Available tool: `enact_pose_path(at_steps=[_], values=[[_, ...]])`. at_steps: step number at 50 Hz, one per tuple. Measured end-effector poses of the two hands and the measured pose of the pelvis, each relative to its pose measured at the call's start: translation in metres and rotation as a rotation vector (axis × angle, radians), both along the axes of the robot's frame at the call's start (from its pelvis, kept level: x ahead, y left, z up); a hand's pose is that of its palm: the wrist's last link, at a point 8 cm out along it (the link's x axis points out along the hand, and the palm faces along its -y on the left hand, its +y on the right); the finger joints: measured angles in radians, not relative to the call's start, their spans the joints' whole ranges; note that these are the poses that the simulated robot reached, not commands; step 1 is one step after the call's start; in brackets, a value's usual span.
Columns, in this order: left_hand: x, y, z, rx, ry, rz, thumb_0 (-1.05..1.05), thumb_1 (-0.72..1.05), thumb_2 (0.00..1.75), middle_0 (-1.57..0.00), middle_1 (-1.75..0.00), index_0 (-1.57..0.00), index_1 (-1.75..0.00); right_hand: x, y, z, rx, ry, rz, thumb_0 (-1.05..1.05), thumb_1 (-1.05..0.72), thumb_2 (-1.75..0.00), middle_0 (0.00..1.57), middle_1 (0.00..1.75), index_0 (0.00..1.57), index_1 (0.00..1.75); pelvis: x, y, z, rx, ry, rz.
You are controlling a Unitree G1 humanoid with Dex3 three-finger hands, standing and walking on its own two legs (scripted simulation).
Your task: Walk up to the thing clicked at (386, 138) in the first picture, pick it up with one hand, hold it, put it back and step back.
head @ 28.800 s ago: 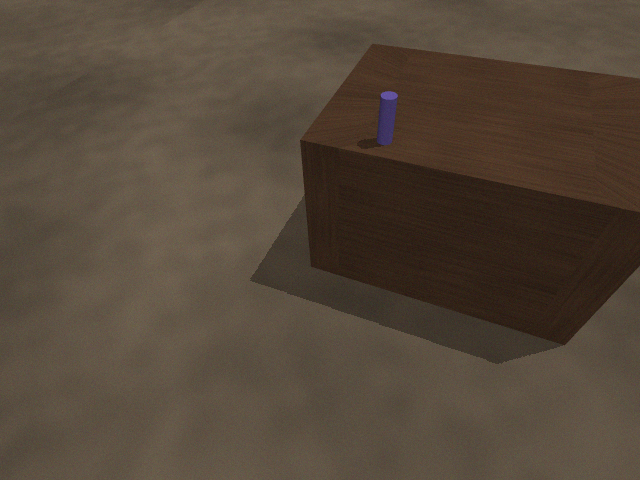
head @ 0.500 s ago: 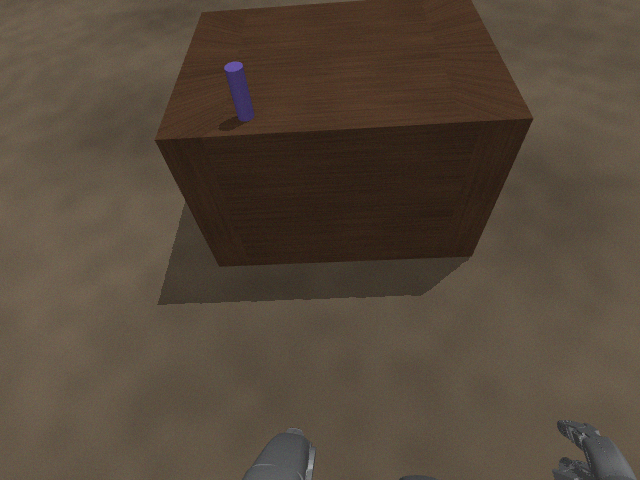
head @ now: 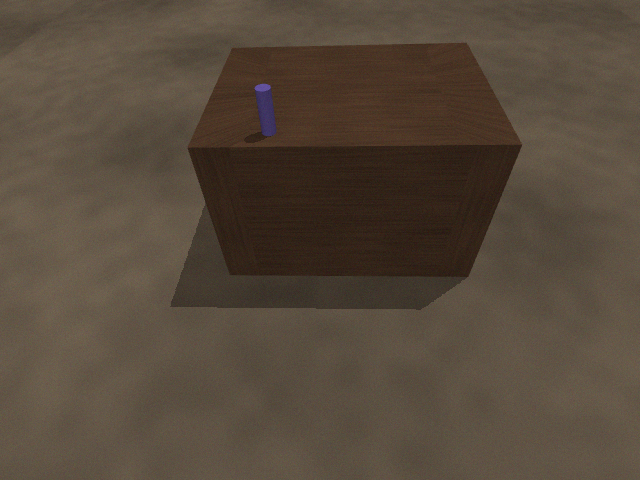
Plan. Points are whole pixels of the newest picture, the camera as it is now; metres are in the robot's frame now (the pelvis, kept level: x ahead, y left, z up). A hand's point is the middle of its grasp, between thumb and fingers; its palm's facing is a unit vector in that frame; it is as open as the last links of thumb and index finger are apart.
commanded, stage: step back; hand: left
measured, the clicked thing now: (266, 110) +1.06 +0.18 -0.09
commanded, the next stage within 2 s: stand in 0.66 s
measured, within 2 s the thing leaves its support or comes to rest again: neither
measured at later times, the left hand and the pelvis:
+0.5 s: hand out of the picture +0.11 +0.29 -0.14, palm faces +0.02 -0.93 -0.37, open 7.4 cm; pelvis +0.04 +0.02 +0.01, yaw +1 degrees
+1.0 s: hand out of the picture +0.14 +0.26 -0.13, palm faces -0.01 -0.94 -0.34, open 7.4 cm; pelvis +0.03 +0.01 +0.02, yaw +1 degrees
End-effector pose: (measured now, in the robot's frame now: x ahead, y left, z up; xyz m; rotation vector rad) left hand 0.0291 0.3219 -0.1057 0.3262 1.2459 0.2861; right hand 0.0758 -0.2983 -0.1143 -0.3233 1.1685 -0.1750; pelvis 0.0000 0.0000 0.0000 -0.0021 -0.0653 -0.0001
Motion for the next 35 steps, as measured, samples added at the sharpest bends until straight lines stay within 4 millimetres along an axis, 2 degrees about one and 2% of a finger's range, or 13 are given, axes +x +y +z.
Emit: enact_pose_path(at_steps=[6, 11, 17, 23, 30, 35], values=[[-0.007, -0.014, 0.002, -0.023, -0.022, 0.011, 0.01, 0.9, 0.9, -0.2, -0.3, -0.2, -0.3, 0.009, -0.005, 0.003, -0.008, 0.003, 0.015, 0.01, -0.9, -0.9, 0.21, 0.3, 0.21, 0.3, 0.0, 0.001, 0.004, -0.003, 0.012, 0.017], [0.001, -0.005, 0.0, -0.035, -0.026, 0.018, 0.01, 0.9, 0.9, -0.2, -0.3, -0.2, -0.3, 0.014, -0.001, 0.005, -0.032, 0.02, 0.032, 0.01, -0.9, -0.9, 0.21, 0.3, 0.21, 0.3, 0.006, 0.013, 0.003, 0.001, 0.026, 0.04], [0.029, 0.01, -0.006, -0.04, -0.013, -0.01, 0.01, 0.9, 0.9, -0.2, -0.3, -0.2, -0.3, 0.017, 0.014, 0.007, -0.031, 0.023, 0.002, 0.01, -0.91, -0.9, 0.2, 0.3, 0.21, 0.3, 0.019, 0.022, 0.003, 0.009, 0.03, 0.015], [0.065, 0.01, -0.002, -0.03, -0.047, -0.035, 0.01, 0.9, 0.9, -0.2, -0.3, -0.2, -0.3, 0.037, 0.025, 0.006, -0.001, 0.02, -0.013, 0.01, -0.9, -0.9, 0.21, 0.3, 0.21, 0.3, 0.036, 0.02, 0.006, -0.01, 0.033, 0.011], [0.103, 0.008, 0.006, -0.014, -0.103, -0.06, 0.01, 0.9, 0.9, -0.2, -0.3, -0.2, -0.3, 0.065, 0.027, 0.004, 0.009, -0.023, -0.02, 0.01, -0.9, -0.9, 0.21, 0.3, 0.21, 0.3, 0.045, 0.021, 0.006, -0.002, 0.034, 0.01], [0.118, 0.004, 0.008, -0.016, -0.116, -0.074, 0.01, 0.9, 0.9, -0.2, -0.3, -0.2, -0.3, 0.077, 0.025, 0.006, 0.009, -0.039, -0.022, 0.0, -0.9, -0.9, 0.21, 0.3, 0.21, 0.3, 0.048, 0.02, 0.007, 0.004, 0.032, 0.007]])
